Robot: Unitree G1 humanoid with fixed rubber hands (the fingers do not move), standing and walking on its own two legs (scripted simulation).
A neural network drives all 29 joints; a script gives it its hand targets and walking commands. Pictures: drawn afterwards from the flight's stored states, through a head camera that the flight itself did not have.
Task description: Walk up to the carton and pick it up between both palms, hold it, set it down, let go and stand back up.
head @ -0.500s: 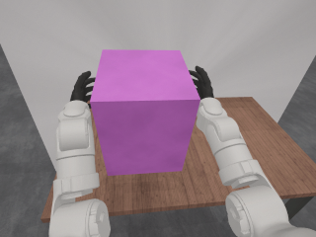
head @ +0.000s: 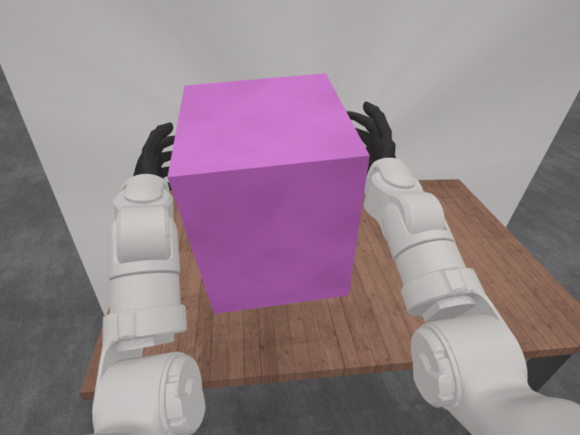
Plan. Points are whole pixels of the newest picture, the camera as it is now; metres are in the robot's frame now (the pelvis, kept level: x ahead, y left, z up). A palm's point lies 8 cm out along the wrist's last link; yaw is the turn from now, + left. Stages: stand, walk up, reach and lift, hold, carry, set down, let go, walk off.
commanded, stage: hold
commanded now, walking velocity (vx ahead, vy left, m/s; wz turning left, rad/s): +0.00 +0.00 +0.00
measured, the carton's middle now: (269, 194) +0.40 +0.01 +0.19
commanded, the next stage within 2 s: none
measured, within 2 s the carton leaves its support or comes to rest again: neither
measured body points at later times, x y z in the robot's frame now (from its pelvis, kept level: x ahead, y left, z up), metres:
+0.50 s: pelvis +0.01 +0.00 +0.00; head -0.06 +0.03 +0.44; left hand +0.38 +0.17 +0.23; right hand +0.38 -0.12 +0.24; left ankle +0.04 +0.13 -0.75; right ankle +0.03 -0.12 -0.75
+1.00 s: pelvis +0.01 +0.00 +0.00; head -0.06 +0.03 +0.44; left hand +0.39 +0.16 +0.23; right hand +0.39 -0.13 +0.25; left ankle +0.04 +0.13 -0.75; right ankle +0.03 -0.12 -0.75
